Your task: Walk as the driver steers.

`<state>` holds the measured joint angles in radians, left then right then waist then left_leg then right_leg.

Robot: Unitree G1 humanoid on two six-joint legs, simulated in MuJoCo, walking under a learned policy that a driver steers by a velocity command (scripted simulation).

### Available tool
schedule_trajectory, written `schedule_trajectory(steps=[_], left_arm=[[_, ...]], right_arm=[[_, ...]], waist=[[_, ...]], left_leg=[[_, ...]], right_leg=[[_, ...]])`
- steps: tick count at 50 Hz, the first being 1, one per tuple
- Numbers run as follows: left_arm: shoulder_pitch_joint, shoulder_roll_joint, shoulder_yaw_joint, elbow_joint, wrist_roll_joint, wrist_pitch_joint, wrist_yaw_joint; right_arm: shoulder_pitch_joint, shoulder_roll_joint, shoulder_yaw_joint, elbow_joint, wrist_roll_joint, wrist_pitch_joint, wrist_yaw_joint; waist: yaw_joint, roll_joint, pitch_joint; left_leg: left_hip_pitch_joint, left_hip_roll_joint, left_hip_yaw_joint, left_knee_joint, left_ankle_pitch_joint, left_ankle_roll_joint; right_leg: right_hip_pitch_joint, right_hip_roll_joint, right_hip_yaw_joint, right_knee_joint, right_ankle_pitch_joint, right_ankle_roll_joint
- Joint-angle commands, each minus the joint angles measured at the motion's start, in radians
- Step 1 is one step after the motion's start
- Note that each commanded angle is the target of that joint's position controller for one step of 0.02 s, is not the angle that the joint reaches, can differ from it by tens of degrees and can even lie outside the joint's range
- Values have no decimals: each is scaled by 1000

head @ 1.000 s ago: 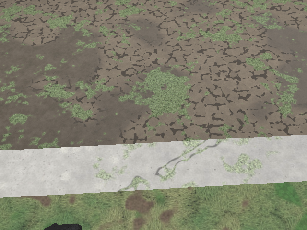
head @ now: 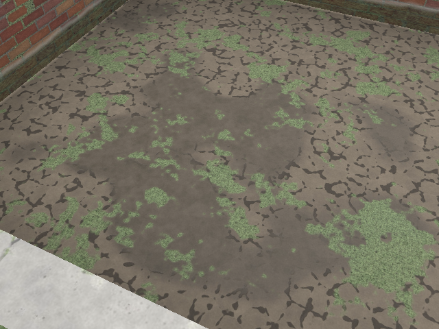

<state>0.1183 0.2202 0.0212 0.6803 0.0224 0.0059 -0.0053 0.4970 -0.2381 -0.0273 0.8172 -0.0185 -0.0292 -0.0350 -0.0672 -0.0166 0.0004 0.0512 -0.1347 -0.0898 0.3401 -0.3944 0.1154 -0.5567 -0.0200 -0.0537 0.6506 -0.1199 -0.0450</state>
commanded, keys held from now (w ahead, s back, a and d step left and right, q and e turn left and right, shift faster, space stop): e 1.00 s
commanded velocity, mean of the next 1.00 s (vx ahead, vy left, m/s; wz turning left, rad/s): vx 0.12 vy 0.00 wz -0.43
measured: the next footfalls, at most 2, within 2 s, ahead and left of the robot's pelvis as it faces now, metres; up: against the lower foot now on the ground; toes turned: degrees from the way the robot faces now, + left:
right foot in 0.04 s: +0.18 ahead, -0.09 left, +0.00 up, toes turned -2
left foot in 0.58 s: +0.22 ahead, +0.10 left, +0.00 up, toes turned -19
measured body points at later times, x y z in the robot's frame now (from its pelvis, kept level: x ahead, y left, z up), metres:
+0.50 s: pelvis +0.10 +0.00 +0.01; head +0.11 -0.02 +0.46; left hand +0.25 +0.25 -0.09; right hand +0.23 -0.29 -0.09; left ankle +0.20 +0.12 -0.70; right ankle +0.14 -0.09 -0.73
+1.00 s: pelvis +0.08 +0.05 +0.00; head +0.10 +0.04 +0.45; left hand +0.35 +0.21 -0.10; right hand +0.06 -0.25 -0.10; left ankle +0.19 +0.11 -0.73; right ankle -0.01 -0.04 -0.69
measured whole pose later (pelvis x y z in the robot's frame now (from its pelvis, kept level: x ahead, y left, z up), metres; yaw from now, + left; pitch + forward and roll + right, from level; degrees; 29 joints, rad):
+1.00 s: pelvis +0.08 +0.05 +0.00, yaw -29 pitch +0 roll +0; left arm 0.17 0.31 0.06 0.64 -0.02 0.14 -0.02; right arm 0.23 -0.25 -0.03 0.66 -0.02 0.03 -0.02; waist -0.02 -0.02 0.03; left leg -0.36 0.06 0.16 0.54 -0.19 0.04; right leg -0.36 0.02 0.02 0.87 -0.51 0.01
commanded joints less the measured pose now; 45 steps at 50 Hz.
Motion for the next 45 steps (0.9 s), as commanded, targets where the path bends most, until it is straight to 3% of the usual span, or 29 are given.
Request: schedule_trajectory(steps=[1,2,3,4,5,6,7,8,10,11,13,17,19,20,26,28,29,30,31,32,33,34,35,37,40,45], left_arm=[[188,106,38,-9,-1,-38,18],[375,135,46,39,11,-58,25],[465,237,65,44,3,-60,31],[428,239,67,64,-51,-39,20],[300,183,57,31,-62,-23,16],[229,124,36,19,-41,-15,15],[187,93,23,12,-23,-15,14],[163,95,21,4,-14,-20,15],[164,139,31,-1,-4,-40,12],[175,157,34,3,-7,-46,9],[178,174,39,-12,-21,-40,5],[190,190,48,-46,-35,-3,6],[188,198,56,-67,-34,14,5],[184,200,61,-78,-32,22,5],[145,217,77,-126,-24,61,2],[81,221,80,-147,-39,67,5],[80,203,76,-155,-53,63,7],[100,149,59,-166,-72,57,13],[85,149,61,-175,-61,61,23],[111,207,77,-138,-23,63,32],[115,205,84,-118,-18,66,32],[125,197,84,-103,-18,74,29],[131,196,85,-97,-18,83,22],[129,200,84,-82,-24,94,11],[70,205,84,-91,-40,114,0],[12,168,64,-110,-27,122,-5]], right_arm=[[-14,-157,-35,-42,2,-5,-9],[-66,-163,-35,-66,23,-6,-7],[29,-78,-21,-93,45,-19,3],[86,-159,-42,-63,13,-14,1],[10,-185,-48,-78,7,-6,2],[-90,-180,-43,-107,5,-2,5],[-135,-154,-39,-119,2,15,6],[-148,-134,-34,-132,-4,42,7],[-146,-107,-28,-131,-3,78,7],[-143,-92,-29,-128,0,87,2],[-179,-107,-37,-128,1,100,-16],[-305,-121,-39,-165,2,121,-27],[-360,-120,-35,-185,5,129,-27],[-380,-120,-33,-192,8,129,-25],[-381,-121,-20,-222,33,85,-13],[-295,-109,-15,-209,32,66,-14],[-268,-129,-19,-204,20,59,-19],[-275,-203,-31,-221,5,47,-20],[-276,-263,-47,-221,7,42,-12],[-268,-211,-36,-227,11,38,-5],[-296,-161,-20,-236,11,36,-3],[-331,-144,-14,-242,9,35,-3],[-350,-143,-14,-245,8,34,-5],[-323,-138,-15,-247,2,42,-4],[-277,-148,-24,-238,4,49,-2],[-241,-165,-44,-214,3,52,7]], waist=[[133,71,-37],[219,21,-135],[180,-175,-303],[144,-161,-351],[113,-145,-191],[102,-78,-94],[66,-24,-33],[35,-35,-8],[11,-51,-26],[1,-67,-52],[12,-71,-82],[41,-72,-62],[62,-85,-41],[71,-93,-32],[105,-128,-49],[62,-114,-73],[63,-78,-87],[74,99,-106],[63,280,-75],[72,173,-86],[97,113,-78],[120,98,-71],[131,124,-83],[113,149,-102],[76,165,-82],[39,180,-68]], left_leg=[[-76,235,-63,300,1076,53],[-229,170,-8,581,879,14],[-547,-24,58,1023,83,-72],[-644,-48,-73,1148,-146,-76],[-729,28,-53,1166,-94,-92],[-751,69,-14,1127,-43,-102],[-717,103,-3,1031,-12,-113],[-659,122,8,941,0,-125],[-555,112,46,833,27,-135],[-544,108,54,809,60,-137],[-562,107,56,761,101,-149],[-605,122,43,656,157,-162],[-624,122,35,579,145,-172],[-625,120,30,537,130,-178],[-495,95,28,309,52,-151],[-338,93,43,98,137,-128],[-227,148,8,26,182,-112],[-105,366,-220,-32,205,-39],[-162,501,-373,-90,382,49],[-202,513,-357,-53,494,92],[-226,463,-268,-32,538,91],[-245,409,-178,-16,580,67],[-237,371,-111,7,645,55],[-226,356,-51,27,673,61],[-202,381,-51,11,492,59],[-200,408,-37,-9,242,76]], right_leg=[[269,85,-27,-111,-65,-75],[529,-21,84,-168,140,-128],[850,-362,542,-148,553,-276],[809,-389,706,-223,517,-332],[694,-351,615,-258,394,-333],[567,-313,523,-287,363,-311],[446,-264,455,-309,362,-262],[337,-221,400,-330,385,-225],[230,-166,322,-329,520,-198],[227,-150,309,-320,572,-199],[252,-138,302,-306,586,-187],[241,-111,369,-340,212,-165],[255,-109,425,-359,8,-166],[264,-109,450,-365,-66,-169],[315,-123,544,-306,104,-166],[280,-78,543,-267,43,-108],[214,-40,526,-229,-100,-64],[58,53,423,-69,-380,-10],[-39,195,193,167,-513,12],[-21,148,192,342,-504,29],[-18,129,188,438,-452,40],[-12,114,180,498,-393,52],[-14,112,159,558,-354,64],[-8,108,130,614,-333,86],[-24,104,138,557,-329,107],[29,65,89,354,-372,90]])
